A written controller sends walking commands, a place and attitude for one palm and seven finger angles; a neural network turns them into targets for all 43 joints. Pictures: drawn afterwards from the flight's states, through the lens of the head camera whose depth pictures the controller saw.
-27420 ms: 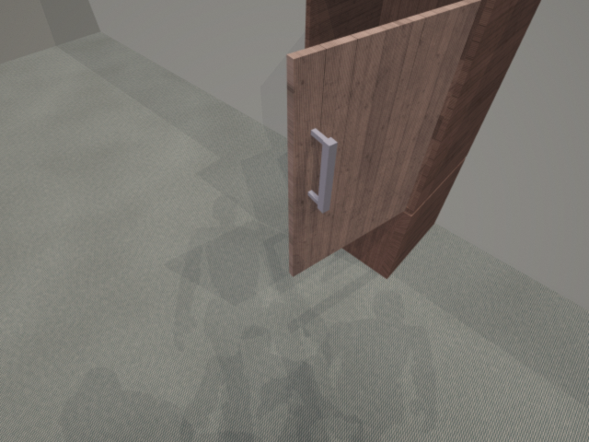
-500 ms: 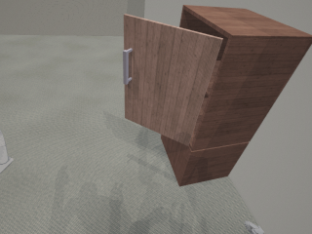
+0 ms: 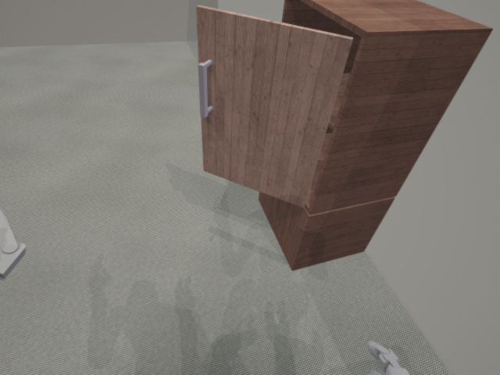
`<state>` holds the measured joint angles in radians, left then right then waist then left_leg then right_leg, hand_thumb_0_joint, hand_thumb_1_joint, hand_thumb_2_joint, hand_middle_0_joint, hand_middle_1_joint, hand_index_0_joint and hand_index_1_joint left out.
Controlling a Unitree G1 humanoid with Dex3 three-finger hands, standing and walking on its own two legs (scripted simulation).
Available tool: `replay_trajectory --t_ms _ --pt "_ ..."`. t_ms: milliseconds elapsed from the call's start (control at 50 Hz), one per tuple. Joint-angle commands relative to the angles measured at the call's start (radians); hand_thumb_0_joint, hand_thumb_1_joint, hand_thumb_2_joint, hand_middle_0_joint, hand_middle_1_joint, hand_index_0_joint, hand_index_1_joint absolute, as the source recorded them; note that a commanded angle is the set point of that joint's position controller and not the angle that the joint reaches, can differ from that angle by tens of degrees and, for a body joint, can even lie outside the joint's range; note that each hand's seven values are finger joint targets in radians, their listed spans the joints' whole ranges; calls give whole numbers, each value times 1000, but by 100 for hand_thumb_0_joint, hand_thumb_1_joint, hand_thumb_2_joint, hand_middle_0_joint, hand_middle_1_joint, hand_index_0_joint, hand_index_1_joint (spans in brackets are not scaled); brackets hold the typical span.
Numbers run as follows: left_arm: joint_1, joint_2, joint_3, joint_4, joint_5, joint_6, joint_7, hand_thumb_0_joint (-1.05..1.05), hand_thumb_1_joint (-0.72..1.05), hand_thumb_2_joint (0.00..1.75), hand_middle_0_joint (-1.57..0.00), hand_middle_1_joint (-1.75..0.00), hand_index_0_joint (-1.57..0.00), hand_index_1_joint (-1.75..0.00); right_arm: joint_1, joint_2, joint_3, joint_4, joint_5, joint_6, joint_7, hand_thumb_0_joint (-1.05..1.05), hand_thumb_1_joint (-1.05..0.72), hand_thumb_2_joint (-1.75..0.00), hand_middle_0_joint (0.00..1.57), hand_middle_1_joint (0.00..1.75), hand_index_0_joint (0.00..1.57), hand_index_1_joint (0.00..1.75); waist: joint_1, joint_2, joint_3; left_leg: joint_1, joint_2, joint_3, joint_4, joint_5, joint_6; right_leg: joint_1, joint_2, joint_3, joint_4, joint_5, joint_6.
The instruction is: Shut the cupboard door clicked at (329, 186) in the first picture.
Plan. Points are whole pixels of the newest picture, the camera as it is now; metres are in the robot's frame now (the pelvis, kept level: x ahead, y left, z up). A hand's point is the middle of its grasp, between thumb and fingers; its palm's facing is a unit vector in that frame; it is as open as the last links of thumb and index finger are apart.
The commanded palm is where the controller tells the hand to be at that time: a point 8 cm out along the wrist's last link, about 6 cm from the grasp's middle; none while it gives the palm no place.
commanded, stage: stop stepping back and stand still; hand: left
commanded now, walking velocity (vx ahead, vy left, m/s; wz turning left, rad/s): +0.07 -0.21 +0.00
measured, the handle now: (206, 89) +0.91 +0.16 +0.04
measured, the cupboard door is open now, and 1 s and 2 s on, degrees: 47 47 47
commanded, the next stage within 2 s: let the arm hang, fingers relaxed in 0.10 s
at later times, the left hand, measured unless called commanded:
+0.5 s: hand out of the picture +0.09 +0.15 -0.16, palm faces +0.09 -0.99 -0.14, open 7.0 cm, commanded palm none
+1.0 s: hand out of the picture -0.02 +0.17 -0.16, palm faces +0.06 -0.98 -0.20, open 7.4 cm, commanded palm none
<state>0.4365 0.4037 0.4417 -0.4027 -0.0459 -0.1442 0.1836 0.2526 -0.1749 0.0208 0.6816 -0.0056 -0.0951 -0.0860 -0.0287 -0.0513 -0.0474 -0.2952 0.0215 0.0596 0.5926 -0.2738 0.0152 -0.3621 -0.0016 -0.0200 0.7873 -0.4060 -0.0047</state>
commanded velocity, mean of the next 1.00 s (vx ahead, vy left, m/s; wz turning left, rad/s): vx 0.00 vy -0.01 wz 0.00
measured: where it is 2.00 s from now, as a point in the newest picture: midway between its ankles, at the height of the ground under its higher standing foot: outside the picture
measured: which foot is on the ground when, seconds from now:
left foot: down 0.00-1.00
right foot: up 0.00-0.14, down 0.16-1.00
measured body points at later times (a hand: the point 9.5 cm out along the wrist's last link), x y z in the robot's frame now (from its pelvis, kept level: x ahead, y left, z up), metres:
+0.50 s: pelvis +0.01 -0.01 +0.00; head +0.02 +0.00 +0.45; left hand +0.09 +0.21 -0.14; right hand +0.09 -0.26 -0.13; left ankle +0.02 +0.11 -0.73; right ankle +0.02 -0.10 -0.73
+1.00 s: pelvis +0.01 -0.01 +0.02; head +0.00 -0.02 +0.47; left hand -0.03 +0.22 -0.14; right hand -0.01 -0.21 -0.15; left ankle +0.02 +0.11 -0.73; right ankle +0.02 -0.10 -0.73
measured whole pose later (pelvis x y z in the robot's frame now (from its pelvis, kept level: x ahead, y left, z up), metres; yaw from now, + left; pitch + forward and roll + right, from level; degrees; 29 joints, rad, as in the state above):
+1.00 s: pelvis +0.01 -0.01 +0.02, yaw +1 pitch -2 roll +0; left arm 0.33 0.14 0.01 1.16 0.01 0.00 0.02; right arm 0.33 -0.13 0.02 1.14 -0.02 0.01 -0.03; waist 0.00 0.03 0.01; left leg -0.17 0.03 0.08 0.39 -0.19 0.00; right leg -0.14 0.00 -0.09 0.38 -0.20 -0.03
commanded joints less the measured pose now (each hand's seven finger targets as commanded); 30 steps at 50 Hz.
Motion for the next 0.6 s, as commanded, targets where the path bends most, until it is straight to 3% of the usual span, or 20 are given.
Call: replay_trajectory --t_ms 0,60,80,120,160,180,200,240,260,300,320,340,360,380,400,420,460,480,520,580 --pt "38 216 90 -405 13 -93 -9 0 90 90 -20 -30 -20 -30 -122 -133 -43 -181 -9 -69 19 0 -90 -90 20 30 20 30 15 211 24 -2 289 -326 -397 -164 108 -33 -12 12 -12 43 8" --pt "77 248 139 -373 18 -85 1 0 90 90 -20 -30 -20 -30 -117 -146 -41 -191 -6 -52 22 0 -90 -90 20 30 20 30 21 304 16 -142 223 -161 -362 -284 54 199 33 -71 -218 95 4" --pt "75 221 125 -340 17 -82 4 0 90 90 -20 -30 -20 -30 -110 -139 -41 -196 -6 -44 19 0 -90 -90 20 30 20 30 12 295 17 -182 199 -141 -329 -316 42 258 34 -69 -279 75 -2" --pt "53 220 134 -282 15 -78 10 0 90 90 -20 -30 -20 -30 -90 -142 -46 -195 -7 -32 15 0 -90 -90 20 30 20 30 1 236 19 -219 146 -106 -237 -280 24 302 -3 3 -350 72 -34" --pt "28 233 149 -234 11 -83 12 0 90 90 -20 -30 -20 -30 -81 -138 -47 -185 -10 -35 15 0 -90 -90 20 30 20 30 1 132 6 -167 87 -68 -103 -149 5 220 -100 152 -412 101 -80" --pt "61 -54 -326 476 96 74 -153 0 90 90 -20 -30 -20 -30 -95 -224 -84 -11 0 -54 99 0 -90 -90 20 30 20 30 -24 63 28 -136 75 -29 155 57 -24 57 -252 130 -292 490 -92" --pt "52 -76 -331 497 78 141 -178 0 90 90 -20 -30 -20 -30 -29 -162 -79 -27 3 6 91 0 -90 -90 20 30 20 30 -15 7 -35 -66 65 -53 146 20 -32 27 -248 157 -281 557 -131" --pt "-43 -73 -353 565 76 157 -192 0 90 90 -20 -30 -20 -30 -16 -156 -62 -34 -11 57 77 0 -90 -90 20 30 20 30 0 -152 -16 -96 37 -47 175 -66 -19 18 -239 113 -306 480 -139" --pt "-89 -66 -359 620 79 157 -190 0 90 90 -20 -30 -20 -30 -14 -162 -65 -33 -19 67 76 0 -90 -90 20 30 20 30 -2 -242 1 -114 29 -46 174 -59 -16 49 -233 97 -305 521 -148" --pt "-130 -45 -362 732 82 155 -185 0 90 90 -20 -30 -20 -30 -22 -180 -64 -28 -28 90 73 0 -90 -90 20 30 20 30 7 -288 24 -95 18 -49 136 -47 -10 83 -232 90 -297 624 -154" --pt "-150 -38 -365 795 84 155 -180 0 90 90 -20 -30 -20 -30 -16 -180 -66 -10 -32 97 72 0 -90 -90 20 30 20 30 7 -276 18 -63 19 -57 100 4 -8 99 -223 81 -292 637 -142" --pt "-168 -34 -370 856 82 156 -176 0 90 90 -20 -30 -20 -30 -4 -177 -63 13 -33 101 71 0 -90 -90 20 30 20 30 2 -214 2 -19 28 -73 45 120 -5 110 -206 66 -276 612 -117" --pt "-185 -27 -377 918 77 158 -172 0 90 90 -20 -30 -20 -30 5 -181 -58 44 -33 99 75 0 -90 -90 20 30 20 30 -2 -84 -20 43 57 -104 -29 306 -3 110 -176 42 -236 544 -83" --pt "-187 -48 -386 975 67 161 -170 0 90 90 -20 -30 -20 -30 -10 -184 -48 74 -35 94 73 0 -90 -90 20 30 20 30 13 63 -14 54 104 -154 -91 418 13 109 -127 12 -219 410 -46" --pt "-189 -59 -392 1036 62 163 -167 0 90 90 -20 -30 -20 -30 -23 -190 -43 102 -34 90 70 0 -90 -90 20 30 20 30 23 173 -12 25 139 -199 -143 442 40 151 -84 -2 -226 284 -19" --pt "-175 -67 -395 1101 59 163 -167 0 90 90 -20 -30 -20 -30 -42 -190 -38 127 -31 90 66 0 -90 -90 20 30 20 30 37 215 -8 -3 146 -195 -180 381 50 199 -71 1 -263 219 -13" --pt "-144 -68 -399 1214 60 152 -168 0 90 90 -20 -30 -20 -30 -49 -164 -32 172 -22 91 61 0 -90 -90 20 30 20 30 44 165 6 -15 108 -148 -192 217 19 241 -90 40 -368 225 -31" --pt "-129 -116 -383 1244 65 144 -166 0 90 90 -20 -30 -20 -30 -32 -134 -36 191 -28 90 57 0 -90 -90 20 30 20 30 38 180 -24 14 93 -122 -190 158 11 245 -106 48 -407 236 -43" --pt "-136 -106 -389 1295 61 137 -165 0 90 90 -20 -30 -20 -30 4 -108 -36 235 -25 93 56 0 -90 -90 20 30 20 30 27 213 -25 49 82 -103 -194 149 3 248 -121 58 -439 273 -56" --pt "-138 -103 -400 1367 59 130 -164 0 90 90 -20 -30 -20 -30 44 -109 -40 284 -17 92 53 0 -90 -90 20 30 20 30 20 133 -3 86 94 -94 -208 182 1 243 -124 42 -468 314 -55"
